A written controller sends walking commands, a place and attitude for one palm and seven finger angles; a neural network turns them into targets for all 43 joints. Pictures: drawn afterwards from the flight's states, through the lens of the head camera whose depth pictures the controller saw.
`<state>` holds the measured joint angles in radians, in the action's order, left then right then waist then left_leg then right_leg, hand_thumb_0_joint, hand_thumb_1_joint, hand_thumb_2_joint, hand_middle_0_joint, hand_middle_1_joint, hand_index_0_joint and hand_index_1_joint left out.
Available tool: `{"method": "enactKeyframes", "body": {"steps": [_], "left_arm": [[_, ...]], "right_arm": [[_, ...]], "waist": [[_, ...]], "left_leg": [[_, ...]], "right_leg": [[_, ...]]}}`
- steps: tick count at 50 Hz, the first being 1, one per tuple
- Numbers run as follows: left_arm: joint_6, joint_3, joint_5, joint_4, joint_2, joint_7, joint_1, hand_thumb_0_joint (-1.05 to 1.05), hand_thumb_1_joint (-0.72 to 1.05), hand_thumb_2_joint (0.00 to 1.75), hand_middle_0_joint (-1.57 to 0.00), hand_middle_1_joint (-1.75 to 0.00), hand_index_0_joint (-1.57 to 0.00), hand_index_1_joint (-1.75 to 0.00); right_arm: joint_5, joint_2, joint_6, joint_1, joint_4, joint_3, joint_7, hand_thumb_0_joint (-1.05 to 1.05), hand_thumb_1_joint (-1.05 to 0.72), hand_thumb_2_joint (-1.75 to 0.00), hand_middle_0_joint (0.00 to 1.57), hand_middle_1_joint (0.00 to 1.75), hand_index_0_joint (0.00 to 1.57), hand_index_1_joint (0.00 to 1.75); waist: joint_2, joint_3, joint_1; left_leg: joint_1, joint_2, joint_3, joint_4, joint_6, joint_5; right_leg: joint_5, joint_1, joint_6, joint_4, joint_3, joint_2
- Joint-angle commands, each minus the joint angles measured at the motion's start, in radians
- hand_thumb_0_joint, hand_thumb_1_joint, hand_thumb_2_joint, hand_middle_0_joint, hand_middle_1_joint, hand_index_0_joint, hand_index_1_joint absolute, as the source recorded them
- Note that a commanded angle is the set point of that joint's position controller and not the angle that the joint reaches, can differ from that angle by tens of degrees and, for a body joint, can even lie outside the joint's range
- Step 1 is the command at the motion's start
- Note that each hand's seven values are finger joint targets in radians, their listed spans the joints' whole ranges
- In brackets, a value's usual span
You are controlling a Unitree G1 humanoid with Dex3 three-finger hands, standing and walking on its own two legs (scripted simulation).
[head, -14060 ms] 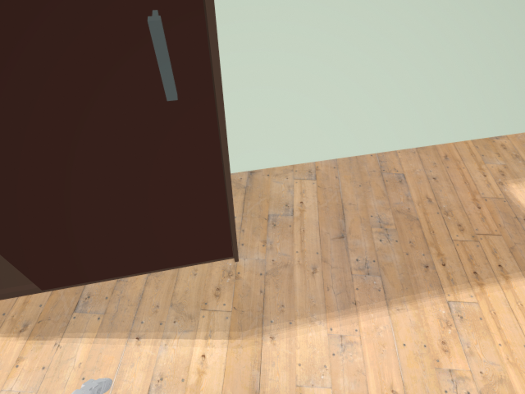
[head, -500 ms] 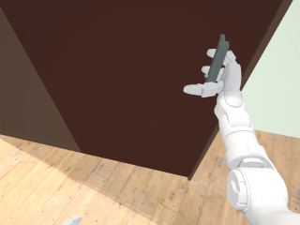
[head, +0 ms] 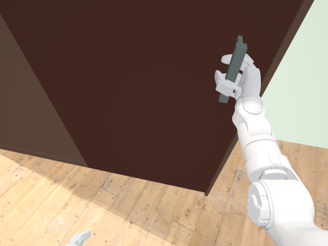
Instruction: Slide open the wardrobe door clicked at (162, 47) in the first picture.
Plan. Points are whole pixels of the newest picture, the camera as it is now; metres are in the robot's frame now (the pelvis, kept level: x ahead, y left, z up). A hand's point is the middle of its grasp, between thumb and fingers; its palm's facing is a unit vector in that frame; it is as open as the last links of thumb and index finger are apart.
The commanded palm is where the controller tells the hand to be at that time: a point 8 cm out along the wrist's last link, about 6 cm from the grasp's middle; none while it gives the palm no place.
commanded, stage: grip the handle and tug to test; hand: right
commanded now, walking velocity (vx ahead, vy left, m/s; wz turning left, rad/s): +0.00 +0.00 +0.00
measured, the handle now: (231, 70) +0.52 -0.11 +0.17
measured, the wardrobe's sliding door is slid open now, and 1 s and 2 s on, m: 0.00 0.00 0.06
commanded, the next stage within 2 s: tug the door sideways, standing still in 0.80 s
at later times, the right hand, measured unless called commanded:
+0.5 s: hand (221, 81) +0.47 -0.08 +0.17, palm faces +0.11 +0.99 +0.00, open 5.6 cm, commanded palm +0.43 -0.12 +0.17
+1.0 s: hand (222, 81) +0.47 -0.08 +0.17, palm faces +0.10 +0.99 +0.02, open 5.7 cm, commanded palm +0.44 -0.12 +0.17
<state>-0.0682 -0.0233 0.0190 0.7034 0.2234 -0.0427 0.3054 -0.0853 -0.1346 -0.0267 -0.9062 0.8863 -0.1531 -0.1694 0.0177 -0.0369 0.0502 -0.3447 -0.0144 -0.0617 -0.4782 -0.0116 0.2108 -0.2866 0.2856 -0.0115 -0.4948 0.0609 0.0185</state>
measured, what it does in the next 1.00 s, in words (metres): stands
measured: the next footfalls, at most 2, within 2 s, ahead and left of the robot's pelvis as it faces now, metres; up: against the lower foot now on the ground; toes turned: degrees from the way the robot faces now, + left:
none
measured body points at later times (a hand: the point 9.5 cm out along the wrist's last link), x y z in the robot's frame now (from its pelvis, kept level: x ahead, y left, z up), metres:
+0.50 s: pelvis +0.00 +0.00 +0.00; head +0.03 +0.01 +0.45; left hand +0.08 +0.25 -0.12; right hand +0.46 -0.14 +0.17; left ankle +0.02 +0.11 -0.74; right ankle -0.02 -0.11 -0.74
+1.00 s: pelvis +0.04 +0.00 +0.00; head +0.05 +0.01 +0.45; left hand +0.16 +0.24 -0.11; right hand +0.46 -0.14 +0.17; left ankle +0.02 +0.11 -0.74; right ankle -0.02 -0.11 -0.74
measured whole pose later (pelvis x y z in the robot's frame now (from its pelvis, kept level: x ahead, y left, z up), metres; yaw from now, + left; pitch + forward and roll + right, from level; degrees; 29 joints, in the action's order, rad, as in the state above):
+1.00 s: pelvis +0.04 +0.00 +0.00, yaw +0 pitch +4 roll +1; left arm -0.04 -0.01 0.03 0.66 0.22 -0.04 0.27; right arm -0.10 -0.07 0.14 -0.69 0.50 -0.10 -0.18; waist 0.03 -0.05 0.01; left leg -0.26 0.00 -0.06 -0.44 -0.01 0.25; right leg -0.32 0.20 0.00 -0.45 0.06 0.03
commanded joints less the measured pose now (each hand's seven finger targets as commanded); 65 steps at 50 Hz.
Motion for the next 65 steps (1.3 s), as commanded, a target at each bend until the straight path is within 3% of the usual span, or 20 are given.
{"method": "enactKeyframes", "body": {"steps": [1, 4, 7, 10, 12, 13, 17, 20, 24, 29, 31, 37, 39, 45, 46, 49, 56, 58, 62, 65], "left_arm": [[-0.044, 0.047, 0.004, -0.099, 0.124, -0.003, 0.019, 0.0, 0.9, 0.9, -0.2, -0.3, -0.2, -0.3], [-0.047, 0.047, 0.004, -0.096, 0.126, -0.003, 0.026, 0.0, 0.9, 0.9, -0.2, -0.3, -0.2, -0.3], [-0.045, 0.052, -0.001, -0.086, 0.137, -0.004, 0.038, 0.0, 0.9, 0.9, -0.2, -0.3, -0.2, -0.3], [-0.051, 0.047, 0.002, -0.089, 0.126, -0.002, 0.032, 0.0, 0.9, 0.9, -0.2, -0.3, -0.2, -0.3], [-0.049, 0.051, -0.001, -0.082, 0.135, -0.003, 0.041, 0.0, 0.9, 0.9, -0.2, -0.3, -0.2, -0.3], [-0.052, 0.049, 0.001, -0.087, 0.131, -0.002, 0.035, 0.0, 0.9, 0.9, -0.2, -0.3, -0.2, -0.3], [-0.054, 0.051, 0.0, -0.088, 0.133, 0.0, 0.036, 0.0, 0.9, 0.9, -0.2, -0.3, -0.2, -0.3], [-0.058, 0.049, 0.005, -0.087, 0.128, 0.001, 0.032, 0.0, 0.9, 0.9, -0.2, -0.3, -0.2, -0.3], [-0.062, 0.051, 0.004, -0.102, 0.125, 0.005, 0.025, 0.0, 0.9, 0.9, -0.2, -0.3, -0.2, -0.3], [-0.058, 0.054, 0.009, -0.115, 0.127, 0.006, 0.009, 0.0, 0.9, 0.9, -0.2, -0.3, -0.2, -0.3], [-0.06, 0.054, 0.01, -0.122, 0.121, 0.007, -0.002, 0.0, 0.9, 0.9, -0.2, -0.3, -0.2, -0.3], [-0.043, 0.056, 0.012, -0.144, 0.123, 0.007, -0.028, 0.0, 0.9, 0.9, -0.2, -0.3, -0.2, -0.3], [-0.043, 0.058, 0.013, -0.157, 0.111, 0.012, -0.039, 0.0, 0.9, 0.9, -0.2, -0.3, -0.2, -0.3], [-0.017, 0.057, 0.01, -0.18, 0.109, 0.011, -0.064, 0.0, 0.9, 0.9, -0.2, -0.3, -0.2, -0.3], [-0.011, 0.053, 0.011, -0.173, 0.108, 0.008, -0.064, 0.0, 0.9, 0.9, -0.2, -0.3, -0.2, -0.3], [0.009, 0.053, 0.005, -0.141, 0.108, -0.011, -0.044, 0.0, 0.9, 0.9, -0.2, -0.3, -0.2, -0.3], [0.009, 0.055, -0.005, -0.115, 0.092, -0.005, -0.028, 0.0, 0.9, 0.9, -0.2, -0.3, -0.2, -0.3], [0.005, 0.056, -0.006, -0.114, 0.094, -0.002, -0.026, 0.0, 0.9, 0.9, -0.2, -0.3, -0.2, -0.3], [-0.008, 0.057, -0.006, -0.097, 0.096, 0.005, -0.016, 0.0, 0.9, 0.9, -0.2, -0.3, -0.2, -0.3], [-0.025, 0.054, -0.006, -0.084, 0.092, 0.013, -0.011, 0.0, 0.9, 0.9, -0.2, -0.3, -0.2, -0.3]], "right_arm": [[-0.002, -0.091, -0.083, -0.55, -0.233, 0.017, 0.006, 0.0, -0.9, -0.9, 0.45, 1.4, 0.45, 1.4], [-0.002, -0.073, -0.088, -0.583, -0.228, 0.04, 0.007, 0.0, -0.9, -0.9, 0.45, 1.4, 0.45, 1.4], [0.003, -0.144, -0.093, -0.552, -0.198, -0.022, -0.001, 0.0, -0.9, -0.9, 0.45, 1.4, 0.45, 1.4], [0.001, -0.07, -0.095, -0.581, -0.207, 0.041, 0.008, 0.0, -0.9, -0.9, 0.45, 1.4, 0.45, 1.4], [0.005, -0.108, -0.097, -0.572, -0.179, 0.01, 0.003, 0.0, -0.9, -0.9, 0.45, 1.4, 0.45, 1.4], [0.003, -0.102, -0.102, -0.595, -0.206, 0.019, 0.005, 0.0, -0.9, -0.9, 0.45, 1.4, 0.45, 1.4], [0.005, -0.111, -0.111, -0.557, -0.201, 0.007, 0.008, 0.0, -0.9, -0.9, 0.45, 1.4, 0.45, 1.4], [0.0, -0.083, -0.11, -0.564, -0.197, 0.03, 0.013, 0.0, -0.9, -0.9, 0.45, 1.4, 0.45, 1.4], [-0.008, -0.061, -0.11, -0.513, -0.252, 0.037, 0.016, 0.0, -0.9, -0.9, 0.45, 1.4, 0.45, 1.4], [-0.017, -0.056, -0.083, -0.441, -0.31, 0.036, 0.021, 0.0, -0.9, -0.9, 0.45, 1.4, 0.45, 1.4], [-0.021, -0.018, -0.067, -0.404, -0.344, 0.059, 0.023, 0.0, -0.9, -0.9, 0.45, 1.4, 0.45, 1.4], [-0.02, -0.046, -0.008, -0.275, -0.451, 0.03, 0.024, 0.0, -0.9, -0.9, 0.45, 1.4, 0.45, 1.4], [-0.023, 0.002, 0.011, -0.219, -0.529, 0.063, 0.027, 0.0, -0.9, -0.9, 0.45, 1.4, 0.45, 1.4], [-0.027, -0.033, 0.086, -0.115, -0.659, 0.026, 0.025, 0.0, -0.9, -0.9, 0.45, 1.4, 0.45, 1.4], [-0.026, 0.008, 0.103, -0.182, -0.656, 0.078, 0.026, 0.0, -0.9, -0.9, 0.45, 1.4, 0.45, 1.4], [-0.005, -0.01, 0.142, -0.357, -0.574, 0.075, -0.006, 0.0, -0.9, -0.9, 0.45, 1.4, 0.45, 1.4], [0.0, 0.126, 0.128, -0.441, -0.527, 0.178, -0.028, 0.0, -0.9, -0.9, 0.45, 1.4, 0.45, 1.4], [0.0, 0.143, 0.102, -0.482, -0.523, 0.2, -0.029, 0.0, -0.9, -0.9, 0.45, 1.4, 0.45, 1.4], [-0.006, 0.19, 0.062, -0.518, -0.445, 0.24, -0.028, 0.0, -0.9, -0.9, 0.45, 1.4, 0.45, 1.4], [-0.008, 0.227, 0.033, -0.587, -0.414, 0.268, -0.028, 0.0, -0.9, -0.9, 0.45, 1.4, 0.45, 1.4]], "waist": [[-0.045, -0.343, 0.017], [-0.04, -0.335, 0.03], [-0.088, -0.353, 0.013], [-0.045, -0.329, 0.03], [-0.08, -0.329, 0.024], [-0.05, -0.337, 0.028], [-0.053, -0.356, 0.014], [-0.058, -0.323, 0.023], [-0.054, -0.367, 0.005], [-0.065, -0.365, -0.006], [-0.059, -0.365, -0.011], [-0.059, -0.377, -0.043], [-0.051, -0.389, -0.05], [-0.074, -0.401, -0.066], [-0.072, -0.377, -0.04], [-0.07, -0.316, 0.005], [-0.014, -0.379, 0.026], [-0.031, -0.388, 0.034], [-0.057, -0.376, 0.042], [-0.014, -0.376, 0.055]], "left_leg": [[0.168, 0.023, 0.025, 0.018, -0.016, -0.278], [0.154, 0.023, 0.024, 0.019, -0.015, -0.266], [0.182, 0.022, 0.026, 0.019, -0.014, -0.262], [0.154, 0.023, 0.024, 0.018, -0.015, -0.265], [0.161, 0.023, 0.023, 0.02, -0.015, -0.253], [0.154, 0.021, 0.026, 0.02, -0.014, -0.252], [0.177, 0.022, 0.026, 0.015, -0.017, -0.267], [0.155, 0.024, 0.024, 0.019, -0.016, -0.255], [0.184, 0.025, 0.021, 0.01, -0.019, -0.292], [0.206, 0.027, 0.019, 0.012, -0.019, -0.321], [0.207, 0.027, 0.018, 0.012, -0.019, -0.336], [0.269, 0.023, 0.015, 0.006, -0.019, -0.427], [0.282, 0.025, 0.013, -0.001, -0.019, -0.479], [0.344, 0.019, 0.012, -0.005, -0.014, -0.611], [0.322, 0.02, 0.01, 0.003, -0.011, -0.604], [0.252, 0.023, 0.011, 0.02, -0.008, -0.53], [0.195, 0.021, 0.002, -0.008, -0.012, -0.528], [0.18, 0.022, -0.001, -0.013, -0.012, -0.507], [0.151, 0.024, -0.006, -0.013, -0.013, -0.443], [0.103, 0.028, -0.007, -0.014, -0.014, -0.386]], "right_leg": [[0.269, -0.088, -0.006, 0.041, -0.042, -0.015], [0.258, -0.086, -0.007, 0.039, -0.045, -0.016], [0.251, -0.068, -0.01, 0.043, -0.046, -0.015], [0.252, -0.077, -0.008, 0.04, -0.045, -0.018], [0.246, -0.069, -0.01, 0.042, -0.049, -0.017], [0.242, -0.076, -0.01, 0.041, -0.047, -0.017], [0.256, -0.075, -0.01, 0.039, -0.046, -0.019], [0.241, -0.072, -0.009, 0.042, -0.045, -0.016], [0.282, -0.095, -0.007, 0.04, -0.043, -0.016], [0.312, -0.102, -0.008, 0.043, -0.036, -0.014], [0.325, -0.114, -0.008, 0.04, -0.032, -0.014], [0.415, -0.127, -0.008, 0.043, -0.021, -0.011], [0.482, -0.151, -0.007, 0.037, -0.017, -0.01], [0.596, -0.173, -0.007, 0.033, -0.007, -0.007], [0.577, -0.175, -0.007, 0.033, -0.008, -0.01], [0.506, -0.168, -0.011, 0.029, -0.023, -0.014], [0.606, -0.234, 0.0, -0.008, -0.049, -0.013], [0.627, -0.249, 0.002, -0.013, -0.064, -0.007], [0.578, -0.24, 0.006, -0.011, -0.08, -0.002], [0.53, -0.254, 0.013, -0.011, -0.089, -0.002]]}}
